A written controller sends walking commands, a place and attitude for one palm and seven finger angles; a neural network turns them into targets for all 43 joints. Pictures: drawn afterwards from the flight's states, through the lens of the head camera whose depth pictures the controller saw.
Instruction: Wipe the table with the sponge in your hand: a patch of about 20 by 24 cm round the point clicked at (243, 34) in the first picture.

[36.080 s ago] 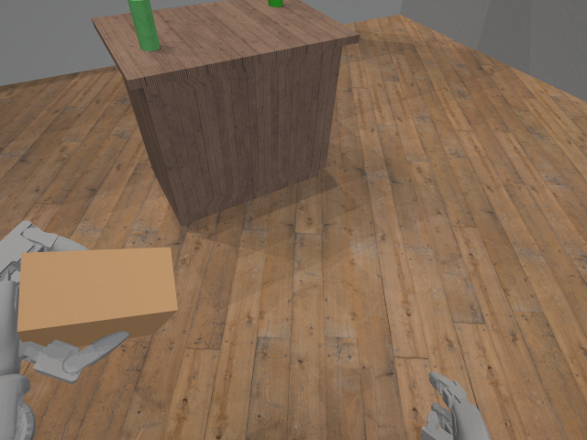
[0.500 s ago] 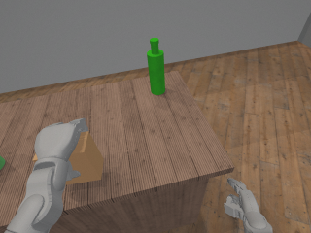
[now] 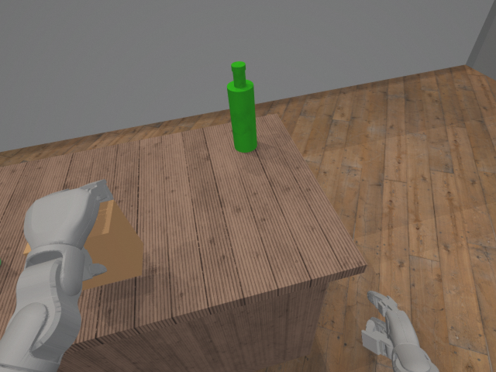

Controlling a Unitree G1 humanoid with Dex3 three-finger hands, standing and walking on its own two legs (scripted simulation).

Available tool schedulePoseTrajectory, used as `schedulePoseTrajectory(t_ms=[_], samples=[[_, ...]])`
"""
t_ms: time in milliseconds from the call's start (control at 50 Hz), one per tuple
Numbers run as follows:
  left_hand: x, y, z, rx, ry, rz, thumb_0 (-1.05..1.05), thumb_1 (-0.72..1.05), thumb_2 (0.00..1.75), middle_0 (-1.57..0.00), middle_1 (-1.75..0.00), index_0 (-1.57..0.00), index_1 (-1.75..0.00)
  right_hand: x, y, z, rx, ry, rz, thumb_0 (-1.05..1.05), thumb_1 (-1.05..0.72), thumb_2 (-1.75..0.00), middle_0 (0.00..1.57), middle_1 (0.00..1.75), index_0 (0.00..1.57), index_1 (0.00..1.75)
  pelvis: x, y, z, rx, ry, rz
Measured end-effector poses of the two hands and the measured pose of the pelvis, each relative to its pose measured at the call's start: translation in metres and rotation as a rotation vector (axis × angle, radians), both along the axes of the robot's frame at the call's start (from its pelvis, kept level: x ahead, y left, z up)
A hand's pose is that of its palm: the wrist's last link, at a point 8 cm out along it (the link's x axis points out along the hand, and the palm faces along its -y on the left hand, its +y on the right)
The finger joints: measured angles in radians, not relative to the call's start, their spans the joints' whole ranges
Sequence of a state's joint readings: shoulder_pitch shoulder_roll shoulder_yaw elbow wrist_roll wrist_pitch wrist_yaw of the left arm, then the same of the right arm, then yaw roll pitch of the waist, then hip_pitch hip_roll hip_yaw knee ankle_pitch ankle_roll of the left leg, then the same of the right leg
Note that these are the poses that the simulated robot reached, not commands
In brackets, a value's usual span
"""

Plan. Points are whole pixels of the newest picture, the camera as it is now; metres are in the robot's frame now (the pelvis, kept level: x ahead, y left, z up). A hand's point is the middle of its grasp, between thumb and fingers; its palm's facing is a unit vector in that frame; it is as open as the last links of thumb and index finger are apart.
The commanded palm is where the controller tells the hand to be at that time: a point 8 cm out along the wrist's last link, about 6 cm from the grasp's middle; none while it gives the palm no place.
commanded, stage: move the sponge above the wiping area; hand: left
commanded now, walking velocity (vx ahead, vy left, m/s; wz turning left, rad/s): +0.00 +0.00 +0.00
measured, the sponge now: (98, 254) +0.24 +0.30 +0.07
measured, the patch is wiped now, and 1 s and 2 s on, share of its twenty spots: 0.00 0.00 0.00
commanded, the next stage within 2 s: lower the sponge onto the table in 0.74 s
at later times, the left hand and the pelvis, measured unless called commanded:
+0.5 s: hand (82, 223) +0.26 +0.30 +0.13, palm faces +0.19 -0.09 -0.98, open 10.8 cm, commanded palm +0.20 +0.28 +0.18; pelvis +0.00 +0.01 +0.00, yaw +0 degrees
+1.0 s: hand (94, 230) +0.25 +0.29 +0.13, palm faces +0.15 -0.14 -0.98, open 10.8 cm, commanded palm +0.21 +0.27 +0.18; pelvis +0.00 +0.01 +0.00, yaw +0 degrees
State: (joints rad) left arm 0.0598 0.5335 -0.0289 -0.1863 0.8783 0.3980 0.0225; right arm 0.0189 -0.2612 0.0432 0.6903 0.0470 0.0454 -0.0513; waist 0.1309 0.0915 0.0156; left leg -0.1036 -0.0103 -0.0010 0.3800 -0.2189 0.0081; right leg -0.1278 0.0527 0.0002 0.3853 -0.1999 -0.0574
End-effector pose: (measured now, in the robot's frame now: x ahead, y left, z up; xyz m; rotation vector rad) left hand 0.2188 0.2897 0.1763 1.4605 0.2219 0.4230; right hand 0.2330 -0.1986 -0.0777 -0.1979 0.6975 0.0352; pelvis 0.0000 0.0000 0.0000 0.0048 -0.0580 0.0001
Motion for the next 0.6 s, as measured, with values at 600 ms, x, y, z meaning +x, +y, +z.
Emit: schedulePoseTrajectory(t_ms=[600], samples=[[-0.003, 0.004, -0.017, -0.126, 0.093, 0.078, 0.00, -0.57, 1.03, -0.67, -1.31, -0.69, -1.30, 0.008, 0.013, 0.004, 0.033, -0.022, 0.004, 0.02, -0.91, -0.90, 0.20, 0.30, 0.20, 0.30, -0.002, 0.014, 0.001, 0.000, 0.019, 0.011]])
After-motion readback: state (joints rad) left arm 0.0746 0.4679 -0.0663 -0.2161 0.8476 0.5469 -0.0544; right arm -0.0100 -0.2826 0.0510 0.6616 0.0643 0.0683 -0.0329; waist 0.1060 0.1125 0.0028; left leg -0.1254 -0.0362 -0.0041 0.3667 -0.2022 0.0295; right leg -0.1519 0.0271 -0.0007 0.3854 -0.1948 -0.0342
